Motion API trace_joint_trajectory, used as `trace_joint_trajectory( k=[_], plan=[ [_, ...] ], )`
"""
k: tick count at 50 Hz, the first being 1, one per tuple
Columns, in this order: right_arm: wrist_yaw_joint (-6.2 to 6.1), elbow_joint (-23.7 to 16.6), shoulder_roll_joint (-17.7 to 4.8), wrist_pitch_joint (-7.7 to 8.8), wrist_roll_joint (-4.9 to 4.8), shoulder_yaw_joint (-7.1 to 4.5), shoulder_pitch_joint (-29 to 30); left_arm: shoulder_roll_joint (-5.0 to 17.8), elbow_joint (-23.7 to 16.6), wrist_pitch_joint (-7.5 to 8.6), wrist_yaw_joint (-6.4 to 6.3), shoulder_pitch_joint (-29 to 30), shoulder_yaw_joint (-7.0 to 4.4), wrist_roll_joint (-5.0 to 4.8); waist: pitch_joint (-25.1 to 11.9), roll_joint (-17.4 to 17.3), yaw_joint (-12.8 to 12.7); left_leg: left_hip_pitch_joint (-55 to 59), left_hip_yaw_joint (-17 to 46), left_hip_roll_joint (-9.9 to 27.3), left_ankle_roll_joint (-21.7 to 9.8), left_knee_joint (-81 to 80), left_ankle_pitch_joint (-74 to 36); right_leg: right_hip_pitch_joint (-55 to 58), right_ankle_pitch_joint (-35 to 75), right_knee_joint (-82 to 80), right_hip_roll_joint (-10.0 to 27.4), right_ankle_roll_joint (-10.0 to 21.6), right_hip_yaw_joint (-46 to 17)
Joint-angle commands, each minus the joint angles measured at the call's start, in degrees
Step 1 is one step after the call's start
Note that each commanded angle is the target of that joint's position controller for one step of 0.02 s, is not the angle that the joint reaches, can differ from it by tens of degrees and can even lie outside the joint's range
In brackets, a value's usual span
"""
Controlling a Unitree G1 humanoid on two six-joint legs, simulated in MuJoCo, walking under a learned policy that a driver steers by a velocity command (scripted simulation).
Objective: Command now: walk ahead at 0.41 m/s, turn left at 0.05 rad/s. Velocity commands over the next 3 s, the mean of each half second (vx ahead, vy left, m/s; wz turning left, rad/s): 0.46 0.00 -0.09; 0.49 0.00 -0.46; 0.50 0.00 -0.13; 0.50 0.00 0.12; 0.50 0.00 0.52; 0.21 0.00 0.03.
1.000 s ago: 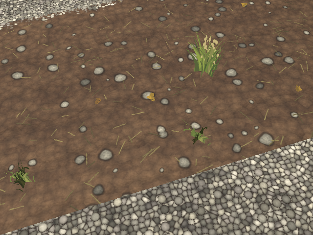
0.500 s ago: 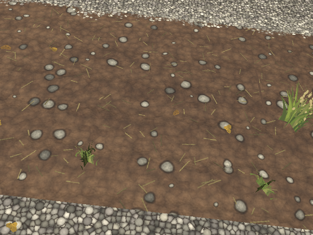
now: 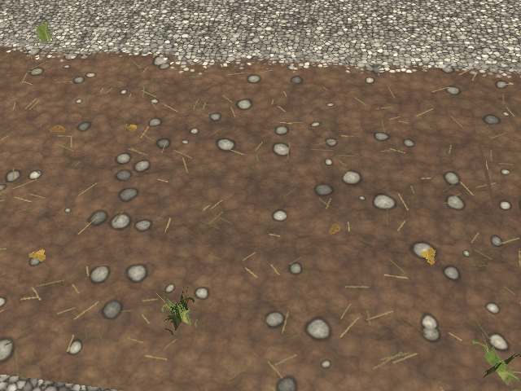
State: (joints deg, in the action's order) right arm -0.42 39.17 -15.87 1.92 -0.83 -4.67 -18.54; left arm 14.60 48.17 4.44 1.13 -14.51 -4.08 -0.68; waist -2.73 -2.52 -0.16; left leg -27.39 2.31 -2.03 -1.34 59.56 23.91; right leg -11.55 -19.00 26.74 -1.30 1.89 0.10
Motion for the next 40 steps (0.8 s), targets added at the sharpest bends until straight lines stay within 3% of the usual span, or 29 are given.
trace_joint_trajectory(
  k=[1, 4, 6, 11, 12, 13, 14, 15, 16, 17, 18, 19, 20, 21, 23, 27, 32, 36, 38, 40],
  plan=[
    [0.75, -7.6, -4.5, 2.14, 0.60, -1.05, 8.2, 7.1, -2.1, -0.05, -0.53, -2.7, -1.18, 0.42, 5.5, 8.3, -2.1, -27.0, 2.2, 6.4, 1.3, 3.4, -7.0, 15.7, 11.7, -13.7, 17.0, 11.3, -19.2],
    [1.57, -8.4, -1.1, 2.23, 0.83, 0.52, 11.6, 8.4, -1.8, -0.78, -1.01, -1.8, -1.23, 0.22, 6.0, 8.2, -2.1, -17.3, -2.6, 5.8, 2.6, -7.4, -14.9, 6.5, 23.0, -15.3, 12.4, 9.3, -9.4],
    [2.09, -9.4, 0.4, 2.60, 0.85, 1.36, 15.4, 9.6, -0.8, -0.83, -1.43, -3.7, -1.37, -0.30, 6.3, 8.0, -3.5, -10.1, -4.3, 4.3, 2.2, -16.6, -20.7, 2.2, 24.1, -16.1, 10.7, 8.1, -5.9],
    [2.50, -10.9, -2.5, 2.98, -0.17, 0.57, 18.6, 11.6, 1.5, -0.88, -1.70, -7.7, -1.67, -1.73, 7.0, 8.6, -3.4, -5.0, -3.6, 2.9, -0.4, -26.7, -21.5, 8.2, 25.7, -14.1, 15.0, 7.0, -7.1],
    [2.42, -10.6, -3.5, 3.05, -0.07, 0.08, 17.1, 12.0, 1.5, -1.06, -1.73, -7.5, -1.80, -1.63, 5.8, 9.2, -1.9, -1.6, -4.2, 1.9, -1.5, -27.3, -20.1, 9.4, 33.3, -11.4, 15.2, 6.5, -6.7],
    [2.26, -9.5, -5.0, 3.01, 0.21, -0.83, 12.4, 12.4, 1.5, -1.26, -1.75, -6.9, -1.89, -1.53, 2.7, 9.3, 1.1, 5.7, -5.6, 0.3, -3.1, -27.9, -19.3, 9.7, 43.5, -5.6, 14.2, 5.6, -4.9],
    [1.85, -7.2, -6.8, 2.83, 0.23, -2.04, 4.1, 11.4, 1.5, -1.31, -1.76, -7.1, -1.49, -1.25, -2.3, 8.3, 5.4, 18.5, -5.9, -0.6, -4.9, -28.2, -19.5, 5.8, 48.8, 4.8, 11.7, 4.4, -3.3],
    [1.06, -5.5, -10.3, 2.56, 0.50, -3.18, -6.9, 8.6, 0.1, -1.06, -1.59, -6.6, -0.35, 0.28, -10.3, 3.4, 10.3, 37.2, 4.5, 9.1, -8.2, -26.0, -20.6, -6.7, 34.3, 22.6, 8.6, 2.2, -2.0],
    [1.45, -4.4, -15.6, 2.79, 1.10, -3.68, -9.7, 0.8, -0.6, 0.04, -0.95, -15.0, 2.14, 0.09, -22.4, -14.9, 5.5, 52.5, 35.1, 25.7, -17.5, -34.9, -5.2, -23.5, -11.3, 44.3, -1.2, -0.5, -4.2],
    [1.50, -4.4, -9.7, 2.78, 1.11, -2.53, -10.2, 8.2, 0.7, 0.79, -0.60, -11.1, 0.18, -1.72, -20.8, -9.4, 8.5, 50.0, 40.6, 24.7, -16.2, -40.8, 3.1, -29.0, -12.6, 50.2, 0.0, -0.1, -10.8],
    [1.26, -4.2, -8.2, 2.90, 1.06, -1.67, -5.4, 10.5, -1.9, 0.87, -0.60, -5.0, -0.68, -2.74, -9.5, -7.5, 7.5, 41.9, 30.9, 23.1, -13.5, -41.9, 0.6, -33.4, -8.5, 51.3, 2.4, 0.2, -8.4],
    [1.14, -4.2, -6.9, 2.94, 1.07, -1.15, -1.0, 9.5, -2.7, 0.81, -0.90, -1.9, -0.42, -2.09, -4.5, -2.8, 5.3, 32.9, 23.8, 21.1, -12.1, -43.2, -5.4, -31.6, -3.1, 48.5, 5.6, 0.4, -6.9],
    [1.31, -3.9, -5.1, 3.25, 1.28, -0.73, 2.0, 8.9, -2.6, 0.40, -1.08, -1.1, -0.65, -1.09, -1.2, -1.9, 3.3, 25.8, 18.2, 18.8, -11.3, -44.8, -10.6, -28.9, -0.1, 45.3, 7.2, 0.2, -6.6],
    [1.32, -3.6, -3.9, 3.87, 1.66, -0.40, 4.0, 8.1, -2.1, -0.46, -1.12, -2.9, -0.84, -1.05, -0.1, -3.2, 1.1, 21.0, 13.9, 17.4, -10.7, -46.9, -13.4, -24.9, 2.0, 43.7, 8.6, 0.1, -7.3],
    [1.39, -2.4, -3.0, 5.04, 1.39, -0.42, 5.6, 5.7, -1.6, -1.97, -1.25, -4.8, -0.64, -1.10, 0.7, -2.7, -0.7, 17.2, 9.1, 16.9, -10.9, -50.4, -16.4, -22.2, 3.8, 41.6, 8.9, -0.4, -7.2],
    [0.77, 0.2, -4.8, 5.46, 1.68, -1.20, 5.0, 4.8, -3.7, -2.95, -1.36, 0.3, -0.75, -0.84, 4.6, -0.3, -0.6, 18.1, 1.1, 17.2, -10.5, -53.2, -21.6, -29.0, 12.1, 34.0, 8.5, -1.9, -9.0],
    [-0.17, 2.2, -6.7, 4.64, 1.22, -1.67, 3.7, 3.5, -6.4, -2.13, 0.49, 8.3, -0.10, -0.25, 6.9, 0.5, 1.9, 20.3, -8.8, 15.6, -8.1, -53.2, -24.7, -27.4, 25.2, 18.4, 7.3, -2.0, -3.8],
    [-0.45, 4.7, -8.4, 3.58, 0.26, -2.39, -0.2, 3.1, -9.9, -1.90, 1.66, 15.0, 0.52, -0.41, 9.3, 0.9, 4.6, 28.1, -11.4, 17.8, -7.6, -51.2, -26.6, -29.4, 21.4, 11.2, 6.9, -0.1, -0.5],
    [-0.45, 5.3, -9.6, 2.63, -0.31, -2.79, -0.5, 3.9, -11.4, -1.91, 2.26, 15.8, 0.26, -0.43, 8.8, -0.2, 4.0, 32.2, -12.5, 18.8, -6.8, -47.3, -35.4, -28.7, 15.3, 9.4, 5.5, 1.6, 1.8],
    [-0.79, 5.1, -11.4, 1.67, -0.65, -3.17, 0.7, 6.0, -11.7, -2.17, 2.46, 11.9, -0.85, -0.57, 4.5, -2.8, 0.9, 34.1, -14.0, 18.8, -5.5, -38.5, -56.8, -21.0, 8.4, 9.8, 1.6, 4.0, 5.6]
  ],
)
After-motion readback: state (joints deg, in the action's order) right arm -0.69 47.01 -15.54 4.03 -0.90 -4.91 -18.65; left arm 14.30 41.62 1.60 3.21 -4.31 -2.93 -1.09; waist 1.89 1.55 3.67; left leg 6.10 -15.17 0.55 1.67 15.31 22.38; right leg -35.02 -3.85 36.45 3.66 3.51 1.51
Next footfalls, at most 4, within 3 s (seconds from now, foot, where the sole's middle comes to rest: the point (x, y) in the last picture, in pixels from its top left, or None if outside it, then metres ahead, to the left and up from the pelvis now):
0.30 left None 0.32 0.15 -0.77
0.84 right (340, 364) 0.58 -0.14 -0.77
1.36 left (298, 246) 0.96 -0.05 -0.77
1.90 right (396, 202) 1.13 -0.39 -0.77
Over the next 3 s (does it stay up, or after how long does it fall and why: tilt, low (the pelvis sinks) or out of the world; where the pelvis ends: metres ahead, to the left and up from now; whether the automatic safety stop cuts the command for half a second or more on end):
stays up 1.51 -0.27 -0.01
